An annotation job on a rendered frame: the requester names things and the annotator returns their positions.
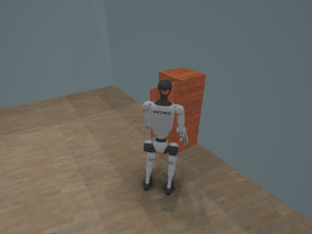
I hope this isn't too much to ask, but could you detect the right robot forearm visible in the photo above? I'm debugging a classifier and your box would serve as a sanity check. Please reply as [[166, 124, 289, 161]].
[[179, 127, 188, 141]]

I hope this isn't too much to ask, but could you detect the cupboard door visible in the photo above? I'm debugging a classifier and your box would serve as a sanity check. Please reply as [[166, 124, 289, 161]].
[[150, 82, 178, 137]]

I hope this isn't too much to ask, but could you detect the right robot thigh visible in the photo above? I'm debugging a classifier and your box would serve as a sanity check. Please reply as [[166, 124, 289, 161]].
[[167, 142, 179, 164]]

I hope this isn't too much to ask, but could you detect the robot torso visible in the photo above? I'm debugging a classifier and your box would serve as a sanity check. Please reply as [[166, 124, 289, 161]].
[[150, 99, 176, 154]]

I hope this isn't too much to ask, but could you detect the robot left upper arm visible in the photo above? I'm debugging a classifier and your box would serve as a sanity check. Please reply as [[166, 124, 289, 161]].
[[142, 100, 153, 129]]

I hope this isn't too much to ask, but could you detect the robot right hand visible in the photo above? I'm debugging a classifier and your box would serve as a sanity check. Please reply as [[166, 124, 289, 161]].
[[179, 138, 188, 145]]

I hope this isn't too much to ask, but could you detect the robot right upper arm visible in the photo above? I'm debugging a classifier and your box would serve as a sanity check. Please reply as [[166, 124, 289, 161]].
[[175, 104, 185, 135]]

